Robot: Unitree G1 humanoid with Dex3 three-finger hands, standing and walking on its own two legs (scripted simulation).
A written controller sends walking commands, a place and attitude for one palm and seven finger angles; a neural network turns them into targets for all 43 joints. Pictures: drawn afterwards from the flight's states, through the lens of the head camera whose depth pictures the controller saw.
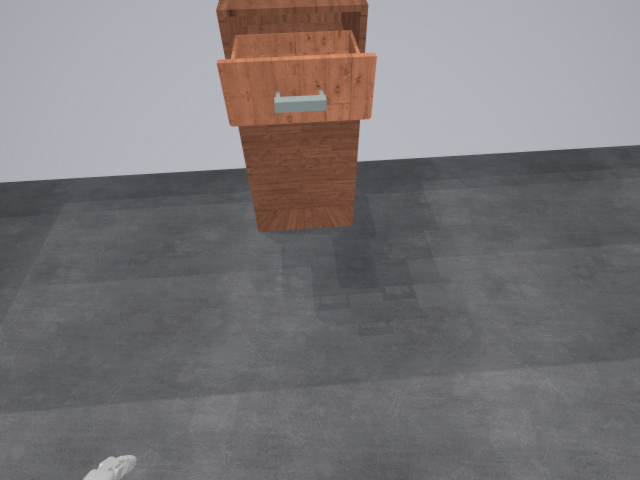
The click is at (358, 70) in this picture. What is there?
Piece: drawer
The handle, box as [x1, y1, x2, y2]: [274, 90, 325, 112]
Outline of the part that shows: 325,95 322,93 322,90 319,90 318,95 280,97 279,92 276,92 276,96 274,97 275,112 324,110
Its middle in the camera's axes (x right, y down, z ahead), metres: -0.05 -0.33 +0.92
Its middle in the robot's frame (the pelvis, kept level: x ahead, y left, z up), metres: +0.92 +0.10 +0.01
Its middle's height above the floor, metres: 0.78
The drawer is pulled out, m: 0.28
